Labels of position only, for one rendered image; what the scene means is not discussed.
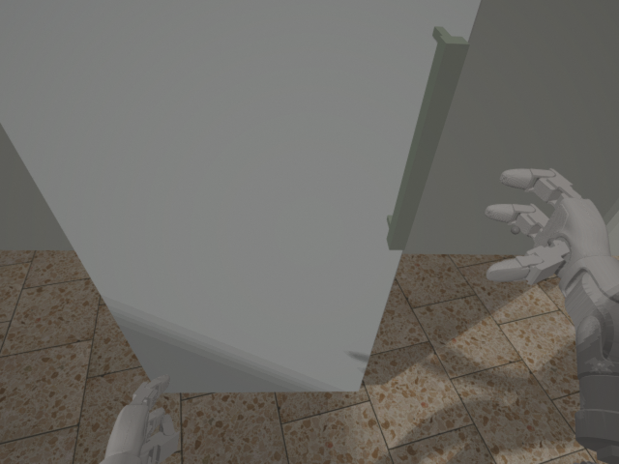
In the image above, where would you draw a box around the right robot forearm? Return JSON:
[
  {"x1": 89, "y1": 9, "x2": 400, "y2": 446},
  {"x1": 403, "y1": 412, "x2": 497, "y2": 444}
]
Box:
[{"x1": 559, "y1": 255, "x2": 619, "y2": 464}]

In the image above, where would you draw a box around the fridge door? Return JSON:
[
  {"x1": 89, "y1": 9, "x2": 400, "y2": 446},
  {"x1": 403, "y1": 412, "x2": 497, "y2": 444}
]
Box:
[{"x1": 0, "y1": 0, "x2": 481, "y2": 393}]

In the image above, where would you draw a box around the robot right hand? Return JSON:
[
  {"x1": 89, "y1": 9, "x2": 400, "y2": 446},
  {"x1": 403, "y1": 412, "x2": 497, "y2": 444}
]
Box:
[{"x1": 485, "y1": 168, "x2": 611, "y2": 285}]

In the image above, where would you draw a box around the handle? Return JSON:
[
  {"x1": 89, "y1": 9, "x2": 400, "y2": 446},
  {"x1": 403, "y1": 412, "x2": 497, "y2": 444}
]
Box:
[{"x1": 387, "y1": 26, "x2": 470, "y2": 250}]

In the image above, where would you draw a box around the robot left hand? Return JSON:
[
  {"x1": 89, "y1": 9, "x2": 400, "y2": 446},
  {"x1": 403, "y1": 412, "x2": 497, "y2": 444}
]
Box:
[{"x1": 104, "y1": 374, "x2": 180, "y2": 464}]

